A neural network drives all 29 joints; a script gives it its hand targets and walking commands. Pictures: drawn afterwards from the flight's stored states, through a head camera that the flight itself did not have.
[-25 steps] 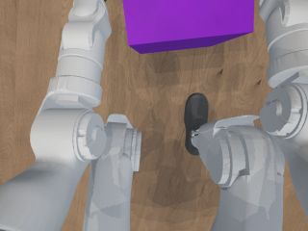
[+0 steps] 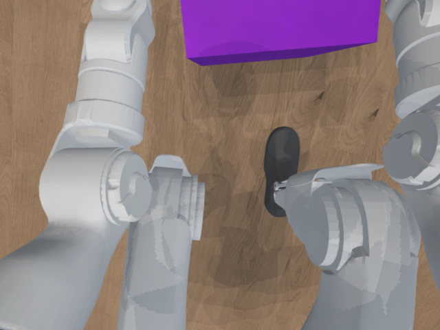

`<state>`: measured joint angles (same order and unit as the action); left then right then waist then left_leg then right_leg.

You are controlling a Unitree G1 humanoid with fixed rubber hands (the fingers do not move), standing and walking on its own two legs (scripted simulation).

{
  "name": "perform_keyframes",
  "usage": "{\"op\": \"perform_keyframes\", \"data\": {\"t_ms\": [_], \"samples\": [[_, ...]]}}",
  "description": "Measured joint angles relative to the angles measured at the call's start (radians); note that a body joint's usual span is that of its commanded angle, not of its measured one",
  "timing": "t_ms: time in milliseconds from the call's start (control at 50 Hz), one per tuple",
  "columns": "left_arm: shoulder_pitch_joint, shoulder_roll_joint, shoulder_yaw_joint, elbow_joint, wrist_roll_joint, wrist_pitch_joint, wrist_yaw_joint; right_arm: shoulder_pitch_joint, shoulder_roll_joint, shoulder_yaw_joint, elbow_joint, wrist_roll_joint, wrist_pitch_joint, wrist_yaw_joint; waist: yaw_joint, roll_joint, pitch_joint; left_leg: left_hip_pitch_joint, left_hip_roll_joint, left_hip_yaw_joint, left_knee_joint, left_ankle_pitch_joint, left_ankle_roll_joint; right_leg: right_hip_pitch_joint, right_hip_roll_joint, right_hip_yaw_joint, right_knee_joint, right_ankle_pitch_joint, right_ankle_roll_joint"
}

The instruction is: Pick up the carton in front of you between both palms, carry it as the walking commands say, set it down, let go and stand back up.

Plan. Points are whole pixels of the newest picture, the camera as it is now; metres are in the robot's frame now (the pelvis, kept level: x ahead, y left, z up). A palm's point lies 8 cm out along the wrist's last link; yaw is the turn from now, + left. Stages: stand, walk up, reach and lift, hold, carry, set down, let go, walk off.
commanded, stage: set down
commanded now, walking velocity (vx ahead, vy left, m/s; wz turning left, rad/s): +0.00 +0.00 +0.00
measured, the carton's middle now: out of the picture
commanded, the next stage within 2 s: let go in 1.28 s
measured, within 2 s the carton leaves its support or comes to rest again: neither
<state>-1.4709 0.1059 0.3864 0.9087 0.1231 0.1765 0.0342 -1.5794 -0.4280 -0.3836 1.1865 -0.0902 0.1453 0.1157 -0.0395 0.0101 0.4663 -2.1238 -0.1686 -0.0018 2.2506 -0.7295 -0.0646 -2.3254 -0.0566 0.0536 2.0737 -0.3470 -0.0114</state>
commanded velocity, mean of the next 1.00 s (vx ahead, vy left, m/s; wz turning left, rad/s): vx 0.00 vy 0.00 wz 0.00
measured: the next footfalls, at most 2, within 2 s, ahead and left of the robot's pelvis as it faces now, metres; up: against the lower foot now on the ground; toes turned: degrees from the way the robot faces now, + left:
none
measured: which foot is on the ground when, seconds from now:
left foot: down 0.00-1.00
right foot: down 0.00-1.00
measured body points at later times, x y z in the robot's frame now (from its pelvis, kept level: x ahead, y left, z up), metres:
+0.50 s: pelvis +0.01 +0.00 +0.04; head +0.37 -0.05 +0.30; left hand +0.58 +0.10 -0.10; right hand +0.57 -0.27 -0.10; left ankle +0.08 +0.12 -0.34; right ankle +0.17 -0.13 -0.34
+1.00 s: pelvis +0.03 -0.01 +0.17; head +0.36 -0.08 +0.46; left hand +0.58 +0.11 +0.06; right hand +0.57 -0.29 +0.04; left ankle +0.08 +0.12 -0.34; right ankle +0.17 -0.13 -0.34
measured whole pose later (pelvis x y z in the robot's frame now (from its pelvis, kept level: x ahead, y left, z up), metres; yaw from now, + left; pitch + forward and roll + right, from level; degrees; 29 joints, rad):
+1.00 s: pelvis +0.03 -0.01 +0.17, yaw -1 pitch +47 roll +7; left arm -1.17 0.20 0.29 0.77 -0.06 0.18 0.11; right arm -1.27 -0.41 -0.25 0.90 0.01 0.19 0.01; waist 0.01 0.01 0.02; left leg -1.83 -0.08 0.01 1.62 -0.61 -0.04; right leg -2.02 0.00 0.06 1.51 -0.30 -0.02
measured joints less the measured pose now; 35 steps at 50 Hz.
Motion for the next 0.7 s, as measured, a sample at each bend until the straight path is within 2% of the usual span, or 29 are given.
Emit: {"op": "perform_keyframes", "data": {"t_ms": [60,140,200,280,360,520,700], "samples": [[0.008,0.036,-0.073,0.028,-0.051,-0.031,0.047,0.004,-0.025,0.042,0.044,0.049,-0.049,-0.054,0.010,-0.001,0.016,0.012,0.005,-0.005,-0.002,-0.011,-0.006,0.008,0.004,-0.005,-0.003,-0.006,0.000],[0.016,0.121,-0.192,0.068,-0.186,-0.062,0.095,0.021,-0.080,0.139,0.072,0.174,-0.101,-0.122,0.018,0.009,0.027,0.010,0.007,-0.008,-0.005,-0.012,-0.006,0.009,-0.001,-0.011,-0.005,-0.012,-0.004],[0.029,0.173,-0.263,0.068,-0.272,-0.072,0.102,0.046,-0.105,0.185,0.069,0.239,-0.119,-0.130,0.020,0.014,0.012,-0.004,0.011,-0.008,-0.003,-0.011,-0.002,-0.002,-0.006,-0.014,-0.003,-0.014,-0.006],[0.036,0.196,-0.300,0.039,-0.331,-0.064,0.112,0.068,-0.123,0.213,0.016,0.282,-0.113,-0.123,0.025,0.021,-0.017,-0.017,0.012,-0.007,-0.003,-0.008,0.001,-0.011,-0.006,-0.015,-0.005,-0.013,-0.004],[0.052,0.187,-0.296,-0.018,-0.321,-0.039,0.131,0.068,-0.106,0.207,-0.040,0.267,-0.086,-0.118,0.019,0.023,-0.062,-0.014,0.021,0.002,-0.025,-0.002,0.009,-0.009,0.003,-0.006,-0.027,-0.006,0.002],[0.107,0.105,-0.198,-0.050,-0.244,0.008,0.157,0.119,-0.058,0.196,-0.103,0.211,-0.024,-0.110,0.012,0.027,-0.198,0.051,0.043,0.023,-0.147,0.012,0.029,0.052,0.025,0.013,-0.131,-0.005,0.015],[0.178,0.070,-0.115,-0.038,-0.180,0.008,0.129,0.196,-0.012,0.159,-0.125,0.142,0.007,-0.110,0.027,0.016,-0.349,0.143,0.063,0.027,-0.347,0.045,0.030,0.142,0.042,0.020,-0.303,0.003,0.010]]}}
